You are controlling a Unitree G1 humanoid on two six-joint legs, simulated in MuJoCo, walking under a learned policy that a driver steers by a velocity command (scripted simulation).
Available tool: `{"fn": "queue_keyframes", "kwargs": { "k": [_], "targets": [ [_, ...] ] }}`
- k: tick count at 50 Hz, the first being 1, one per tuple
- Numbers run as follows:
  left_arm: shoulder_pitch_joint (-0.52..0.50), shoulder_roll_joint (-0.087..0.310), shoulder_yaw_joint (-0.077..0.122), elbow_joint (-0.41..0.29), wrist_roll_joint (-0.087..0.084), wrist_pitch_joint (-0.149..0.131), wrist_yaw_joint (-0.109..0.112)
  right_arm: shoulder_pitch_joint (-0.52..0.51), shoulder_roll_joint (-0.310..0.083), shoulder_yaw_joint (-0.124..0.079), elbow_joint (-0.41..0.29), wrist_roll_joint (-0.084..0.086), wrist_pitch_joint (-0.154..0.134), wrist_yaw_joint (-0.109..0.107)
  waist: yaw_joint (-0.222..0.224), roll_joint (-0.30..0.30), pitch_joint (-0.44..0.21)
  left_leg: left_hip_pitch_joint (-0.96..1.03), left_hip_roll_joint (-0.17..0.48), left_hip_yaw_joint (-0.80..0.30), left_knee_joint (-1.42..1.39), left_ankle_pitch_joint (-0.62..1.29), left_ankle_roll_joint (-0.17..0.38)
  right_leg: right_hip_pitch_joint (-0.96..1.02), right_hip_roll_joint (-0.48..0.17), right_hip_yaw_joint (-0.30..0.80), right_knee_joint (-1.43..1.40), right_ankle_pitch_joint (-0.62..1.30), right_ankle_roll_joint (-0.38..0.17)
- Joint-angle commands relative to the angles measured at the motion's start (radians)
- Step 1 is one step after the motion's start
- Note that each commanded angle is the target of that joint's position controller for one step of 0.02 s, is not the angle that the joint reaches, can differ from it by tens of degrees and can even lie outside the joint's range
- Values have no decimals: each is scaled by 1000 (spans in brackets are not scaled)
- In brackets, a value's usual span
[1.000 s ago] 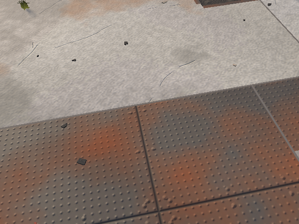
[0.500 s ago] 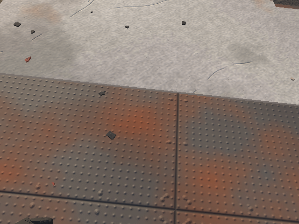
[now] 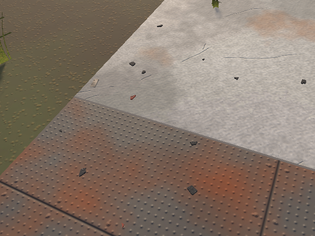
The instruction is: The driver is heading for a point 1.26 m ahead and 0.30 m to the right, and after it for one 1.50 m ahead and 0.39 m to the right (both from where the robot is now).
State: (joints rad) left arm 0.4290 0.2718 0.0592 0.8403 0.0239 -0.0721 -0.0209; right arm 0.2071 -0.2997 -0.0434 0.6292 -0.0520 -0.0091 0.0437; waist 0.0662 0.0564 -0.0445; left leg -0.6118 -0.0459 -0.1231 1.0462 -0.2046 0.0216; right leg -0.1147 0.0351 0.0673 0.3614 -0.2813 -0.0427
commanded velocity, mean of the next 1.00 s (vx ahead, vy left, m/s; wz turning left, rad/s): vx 0.94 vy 0.00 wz -0.41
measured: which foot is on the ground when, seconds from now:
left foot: up 0.00-0.26, down 0.28-0.74, up 0.76-1.00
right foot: down 0.00-0.30, up 0.32-0.72, down 0.74-1.00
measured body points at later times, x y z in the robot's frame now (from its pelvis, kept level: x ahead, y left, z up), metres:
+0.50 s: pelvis +0.35 +0.08 -0.01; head +0.36 +0.08 +0.44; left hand +0.44 +0.34 -0.13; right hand +0.37 -0.20 -0.13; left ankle +0.28 +0.15 -0.75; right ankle +0.37 -0.06 -0.66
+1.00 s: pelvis +0.80 +0.01 -0.01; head +0.83 +0.00 +0.44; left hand +0.90 +0.29 -0.14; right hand +0.93 -0.29 -0.07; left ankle +1.04 +0.14 -0.68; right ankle +0.71 +0.02 -0.75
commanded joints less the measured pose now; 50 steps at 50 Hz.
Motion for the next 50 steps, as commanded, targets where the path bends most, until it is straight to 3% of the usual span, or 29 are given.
{"fn": "queue_keyframes", "kwargs": {
  "k": [1, 6, 9, 11, 12, 13, 14, 15, 16, 17, 19, 21, 23, 25, 28, 31, 33, 35, 36, 37, 38, 39, 40, 41, 42, 43, 45, 48, 50],
  "targets": [
    [-20, 147, 29, -50, -12, -16, -4, -121, -80, -22, -89, -2, -11, 20, -12, -211, 136, -206, 58, 62, -12, 94, -22, 14, -205, 266, -282, -248, -117],
    [113, 137, 23, 3, -7, -18, 2, -303, -44, 0, -122, 10, -16, 31, 72, -198, 171, -184, 86, 171, -276, 121, -19, 126, -220, 180, -308, -51, -127],
    [149, 154, 21, 39, 0, -18, 14, -357, -47, 5, -142, 13, -22, 35, 74, -209, 196, -125, 79, 201, -393, 66, 21, 193, -267, 145, -304, 153, -131],
    [135, 164, 18, 60, 0, -14, 20, -311, -51, 5, -135, 8, -24, 23, 25, -220, 172, 21, 35, 237, -461, -26, 63, 199, -275, 76, -215, 512, -114],
    [135, 176, 17, 72, -3, -13, 23, -235, -64, -3, -113, 7, -25, 8, -19, -227, 117, 176, -13, 260, -469, -61, 85, 180, -276, 41, -104, 836, -103],
    [125, 197, 19, 81, -6, -11, 26, -68, -89, -18, -63, 9, -29, -9, -111, -215, 21, 402, -53, 268, -480, -66, 110, 129, -270, 1, 95, 1073, -91],
    [71, 206, 19, 68, -9, -12, 28, 167, -133, -39, 10, 5, -36, -28, -236, -181, -95, 725, -6, 203, -497, -55, 138, -55, -231, -35, 361, 995, -70],
    [89, 102, -9, 12, -29, -19, 18, 313, -244, -71, 39, -25, -42, -44, -267, 31, -264, 1059, 275, -168, -561, -499, 193, -396, -127, -76, 758, 513, -44],
    [43, 77, -11, -23, -29, -33, 14, 350, -264, -71, 53, -7, -47, -35, -243, 191, -354, 1072, 437, -646, -769, -783, 210, -562, 9, 17, 972, -156, -58],
    [-60, 137, 7, -37, -24, -29, 15, 249, -209, -59, 65, -8, -45, -36, -211, 76, -145, 932, 418, -576, -797, -686, 186, -689, -40, 54, 1039, -80, -79],
    [-93, 94, -5, -35, -21, -23, -5, 148, -111, -35, 74, -2, -57, -36, -131, -8, 39, 655, 347, -288, -839, -393, 159, -631, -123, 31, 937, 33, -77],
    [-52, 54, -13, -9, 5, 15, -24, 122, -64, -17, 96, 11, -78, -39, -66, 41, 106, 499, 294, -136, -908, -294, 122, -561, -152, 32, 890, 50, -52],
    [-103, 38, -15, -21, 5, 40, -37, 138, -44, -12, 131, 29, -99, -35, -46, 23, 171, 471, 272, -17, -959, -149, 98, -623, -156, 24, 884, 97, -41],
    [-198, 32, -19, -55, -3, 45, -43, 151, -34, -8, 153, 31, -112, -28, -46, 10, 209, 452, 230, 129, -992, 44, 62, -663, -143, -7, 816, 194, -41],
    [-326, 29, -32, -109, -13, 35, -57, 168, -22, 1, 183, 29, -127, -30, -48, -9, 230, 448, 179, 306, -1003, 403, 28, -627, -110, -114, 627, 345, -58],
    [-417, 17, -48, -149, -11, 28, -73, 217, -60, 3, 217, 41, -133, -50, -54, -44, 212, 523, 192, 379, -992, 817, -10, -487, -49, -237, 410, 438, -96],
    [-369, 52, -43, -135, -11, 34, -69, 232, -122, -8, 221, 36, -123, -77, -18, 12, 126, 659, 218, 393, -847, 1231, -35, -381, 30, -290, 366, 406, -122],
    [-143, 126, -18, -76, -11, 44, -55, 181, -185, -26, 202, 19, -87, -102, 112, 65, -11, 703, 253, 377, -515, 1469, -45, -152, 95, -283, 363, 272, -154],
    [78, 180, 10, -11, -8, 47, -42, 119, -201, -32, 181, 5, -69, -105, 214, 66, -100, 626, 268, 352, -231, 1441, -36, 60, 94, -223, 345, 205, -194],
    [230, 223, 42, 31, -16, 50, -19, 63, -208, -41, 173, 7, -57, -92, 283, -9, -123, 466, 186, 361, 195, 971, -25, 242, 46, -117, 241, 154, -253],
    [133, 266, 59, 33, -33, 61, 0, 24, -46, 0, 130, -11, -79, -64, 150, -273, -36, 81, -3, 299, 560, -227, -20, 354, -67, 82, 322, 257, -275],
    [55, 358, 75, -15, -3, 65, -1, 116, -26, 16, 23, 28, -100, -59, 36, -298, -207, -225, -27, 93, 745, -324, -53, 558, -249, 592, 140, 99, -499],
    [26, 301, 76, -44, -4, 66, 8, 48, -72, 25, 7, 13, -126, -55, 65, -103, -166, -299, 22, 6, 641, -235, -26, 495, -296, 766, -80, -168, -481],
    [-7, 228, 60, -32, -1, 62, 17, 25, -98, 23, 14, 13, -137, -49, 7, 16, 1, -268, 78, 3, 492, -159, -15, 295, -275, 705, -156, -224, -414],
    [-45, 201, 51, -25, -1, 51, 19, 0, -92, 25, 14, -2, -129, -49, -47, 56, 79, -199, 110, 12, 394, -156, -25, 131, -230, 617, -165, -138, -372],
    [-71, 198, 46, -37, -2, 35, 24, 14, -87, 31, 19, -22, -106, -49, -85, 67, 111, -130, 130, 13, 334, -167, -43, 13, -181, 533, -162, -46, -351],
    [-92, 179, 33, -42, -14, 6, 21, 5, -71, 38, 9, -34, -60, -43, -125, 59, 152, -18, 170, 45, 167, -180, -81, -200, -103, 409, -192, 10, -328],
    [-85, 204, 45, -50, -16, -15, 14, -181, -39, 57, -72, -10, -53, -25, -73, -9, 186, 92, 169, 107, -150, 67, -107, -335, -18, 307, -228, 147, -290],
    [-49, 213, 55, -45, -25, -16, 5, -246, -25, 64, -95, 16, -56, -20, -20, -57, 155, 163, 131, 127, -329, 255, -92, -283, 1, 288, -206, 291, -239]
  ]
}}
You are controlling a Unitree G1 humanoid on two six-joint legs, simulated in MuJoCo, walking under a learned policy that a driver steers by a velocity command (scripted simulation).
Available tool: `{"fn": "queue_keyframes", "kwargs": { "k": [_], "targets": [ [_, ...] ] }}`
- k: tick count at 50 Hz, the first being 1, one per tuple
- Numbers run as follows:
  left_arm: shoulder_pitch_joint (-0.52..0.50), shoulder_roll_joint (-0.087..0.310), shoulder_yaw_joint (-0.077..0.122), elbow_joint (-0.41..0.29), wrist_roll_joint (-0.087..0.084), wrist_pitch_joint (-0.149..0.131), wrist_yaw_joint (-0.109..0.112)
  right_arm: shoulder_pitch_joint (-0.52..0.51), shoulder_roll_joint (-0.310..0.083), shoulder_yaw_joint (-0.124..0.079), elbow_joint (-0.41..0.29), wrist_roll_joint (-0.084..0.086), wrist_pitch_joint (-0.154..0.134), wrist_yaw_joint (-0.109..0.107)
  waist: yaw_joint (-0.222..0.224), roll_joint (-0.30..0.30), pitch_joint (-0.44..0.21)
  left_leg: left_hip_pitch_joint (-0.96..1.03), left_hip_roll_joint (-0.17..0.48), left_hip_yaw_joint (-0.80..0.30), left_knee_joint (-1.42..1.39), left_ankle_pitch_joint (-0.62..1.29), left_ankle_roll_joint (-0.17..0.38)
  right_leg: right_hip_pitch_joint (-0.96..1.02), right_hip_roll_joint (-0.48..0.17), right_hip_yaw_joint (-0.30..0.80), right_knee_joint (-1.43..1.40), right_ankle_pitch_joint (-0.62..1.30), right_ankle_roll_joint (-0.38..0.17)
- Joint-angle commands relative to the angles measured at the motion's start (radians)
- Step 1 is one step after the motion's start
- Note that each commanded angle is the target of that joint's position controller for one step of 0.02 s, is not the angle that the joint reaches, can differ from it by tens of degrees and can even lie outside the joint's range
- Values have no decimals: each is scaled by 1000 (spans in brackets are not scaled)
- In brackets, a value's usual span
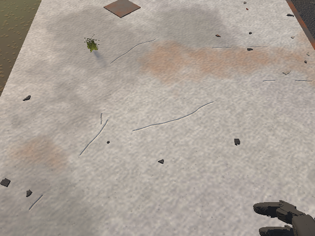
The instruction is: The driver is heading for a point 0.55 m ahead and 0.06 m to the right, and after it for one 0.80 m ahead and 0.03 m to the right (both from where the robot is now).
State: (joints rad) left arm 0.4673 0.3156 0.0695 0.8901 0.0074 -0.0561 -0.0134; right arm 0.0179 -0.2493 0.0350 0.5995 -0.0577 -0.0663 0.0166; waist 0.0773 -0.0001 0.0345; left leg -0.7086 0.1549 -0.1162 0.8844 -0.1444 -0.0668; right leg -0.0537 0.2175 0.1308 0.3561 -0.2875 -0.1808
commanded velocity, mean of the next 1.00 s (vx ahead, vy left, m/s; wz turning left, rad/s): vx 0.60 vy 0.00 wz -0.58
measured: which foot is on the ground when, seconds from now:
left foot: up 0.00-0.14, down 0.16-0.54, up 0.56-0.96, down 0.98-1.00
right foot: down 0.00-0.16, up 0.18-0.56, down 0.58-1.00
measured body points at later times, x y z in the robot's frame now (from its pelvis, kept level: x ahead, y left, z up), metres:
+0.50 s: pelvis +0.44 +0.03 -0.01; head +0.47 +0.01 +0.43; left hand +0.80 +0.10 -0.05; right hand +0.25 -0.19 -0.13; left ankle +0.33 +0.20 -0.73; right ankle +0.59 -0.12 -0.68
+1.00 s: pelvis +0.69 -0.04 +0.00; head +0.70 -0.06 +0.45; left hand +0.92 +0.11 -0.12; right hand +0.67 -0.34 -0.12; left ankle +0.82 +0.05 -0.73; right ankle +0.63 -0.11 -0.73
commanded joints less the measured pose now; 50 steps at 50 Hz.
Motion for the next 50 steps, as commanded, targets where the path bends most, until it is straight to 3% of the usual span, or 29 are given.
{"fn": "queue_keyframes", "kwargs": {
  "k": [1, 3, 5, 7, 8, 9, 10, 11, 12, 14, 16, 22, 25, 26, 27, 28, 29, 30, 31, 32, 33, 34, 36, 39, 42, 46, 48, 49, 50],
  "targets": [
    [-69, 177, 49, -92, -13, -32, -6, -71, -82, -17, -72, 28, 0, 6, -11, -19, 52, 288, -89, 124, -217, 243, 6, -295, -193, 234, -186, 368, -84],
    [-51, 189, 56, -91, -13, -27, -3, -87, -109, -25, -84, 32, -5, 3, 4, -46, 24, 319, -114, 110, -309, 238, 23, -179, -218, 257, -128, 468, -53],
    [-67, 216, 64, -98, -6, -23, 6, 7, -165, -48, -57, 30, -11, -11, -42, -54, -49, 447, -160, 97, -368, 135, 37, -80, -226, 276, 24, 674, -8],
    [-156, 253, 69, -117, 8, -30, -1, 363, -259, -95, 27, 33, -19, -41, -254, -33, -240, 833, -133, 87, -332, -37, 62, -172, -181, 234, 455, 725, 38],
    [-178, 108, 30, -152, 12, -43, 3, 583, -328, -121, 64, 3, -24, -63, -312, 121, -371, 1065, 98, -151, -350, -418, 81, -348, -120, 161, 815, 239, 37],
    [-39, -14, -11, -221, -46, -41, 0, 470, -405, -135, 46, -27, -18, -53, -146, 479, -475, 1179, 366, -776, -625, -658, 179, -627, -41, 40, 1057, -244, 72],
    [-104, 79, -12, -190, -13, -18, 12, 337, -306, -135, 24, -12, -8, -46, -146, 286, -325, 1034, 315, -783, -671, -842, 201, -744, -150, 2, 1115, -115, 57],
    [-188, 123, 1, -190, 9, -6, 2, 276, -214, -113, 18, -1, -3, -43, -152, 146, -197, 905, 254, -555, -642, -702, 186, -744, -202, -28, 1061, -30, 61],
    [-227, 122, 3, -191, 16, 4, -13, 273, -171, -103, 43, -3, -2, -38, -144, 54, -118, 795, 206, -379, -635, -475, 171, -714, -238, -40, 1011, 7, 69],
    [-288, 70, -8, -225, 33, 27, -44, 349, -130, -89, 117, 4, -13, -36, -127, 83, -40, 696, 142, -151, -646, -223, 138, -697, -286, -43, 969, 14, 78],
    [-327, 27, -26, -268, 29, 50, -59, 373, -105, -84, 161, 29, -34, -20, -100, 106, -8, 664, 142, -52, -682, -96, 128, -742, -314, -55, 965, 43, 80],
    [-514, 12, -55, -361, 33, 49, -84, 308, -125, -84, 191, 38, -64, -17, -50, 28, 125, 535, 38, 345, -726, 503, 89, -606, -263, -231, 529, 295, 85],
    [-445, 17, -51, -321, 37, 40, -92, 373, -211, -104, 202, 52, -54, -38, -28, 66, 42, 610, 27, 389, -527, 958, 58, -363, -135, -346, 349, 321, 56],
    [-354, 103, 0, -335, -67, 16, -80, 293, -384, -158, 131, 95, -44, -70, 36, 185, -41, 636, 39, 337, -416, 1126, 40, -254, -137, -272, 358, 302, 61],
    [-220, 160, 23, -294, -62, 14, -71, 258, -374, -161, 121, 99, -36, -82, 108, 173, -127, 601, 61, 302, -252, 1123, 44, -79, -139, -201, 307, 310, 24],
    [-90, 188, 48, -249, -41, 21, -50, 252, -309, -143, 116, 99, -33, -82, 159, 101, -172, 489, 16, 306, -13, 820, 33, 144, -174, -119, 156, 484, -15],
    [-125, 208, 40, -236, -26, 29, -18, 336, -150, -103, 110, 58, -33, -67, 56, -146, -177, 224, -127, 279, 366, -351, 12, 368, -326, 52, 182, 833, -44],
    [-191, 250, 24, -313, 40, 16, 0, 512, -121, -72, 89, 58, -45, -46, -47, -280, -473, 78, -156, 77, 669, -574, 13, 597, -615, 445, 275, 1327, -250],
    [-175, 183, 14, -323, 39, 18, -2, 449, -220, -91, 121, 66, -48, -38, 40, -79, -549, 123, -126, -38, 694, -523, 18, 514, -618, 380, 230, 1434, -276],
    [-199, 163, 11, -275, 35, 17, -12, 466, -216, -91, 122, 114, -41, -30, -21, -36, -476, 32, -110, -19, 644, -446, 20, 422, -611, 357, 133, 1003, -303],
    [-279, 121, 3, -286, 1, 4, -17, 401, -218, -95, 129, 110, -28, -45, -49, 96, -333, 57, -56, 12, 557, -372, 7, 203, -555, 295, 66, 779, -237],
    [-334, 74, -13, -279, -7, -11, -16, 381, -212, -101, 143, 109, -3, -56, -78, 106, -230, 109, -43, 2, 508, -335, -6, 35, -530, 218, 23, 739, -203],
    [-372, 61, -20, -240, 8, -24, -24, 397, -182, -104, 151, 94, 33, -67, -134, 54, -134, 272, -20, 11, 374, -286, -22, -234, -463, 90, -50, 713, -151],
    [-371, 43, -23, -186, 18, -33, -12, 357, -106, -94, 142, 65, 31, -68, -140, -20, -131, 315, -31, 47, 183, -168, -31, -272, -391, -52, -61, 891, -110],
    [-376, 42, -20, -157, 13, -11, 7, 285, -72, -81, 142, 59, 28, -61, -114, -46, -161, 328, -46, 75, -33, -24, -32, -192, -348, -125, -40, 869, -68],
    [-336, 39, -20, -105, 10, 13, 7, 193, -94, -83, 126, 65, 39, -56, -78, -80, -142, 361, -66, 75, -201, 10, -20, -144, -382, -84, -13, 696, -61],
    [-350, 29, -25, -91, -3, 20, 7, 199, -101, -87, 130, 55, 38, -51, -104, -81, -128, 437, -89, 91, -339, 49, 13, -163, -384, -63, 44, 561, -31],
    [-331, 14, -30, -79, -13, 18, 7, 201, -113, -90, 132, 43, 36, -48, -112, -63, -118, 500, -90, 85, -444, 176, 39, -183, -354, -60, 75, 438, 14],
    [-287, -11, -37, -71, -1, 11, 9, 193, -163, -98, 125, 33, 32, -52, -87, 3, -127, 575, -17, 8, -451, 475, 65, -216, -301, -77, 126, 291, 73]
  ]
}}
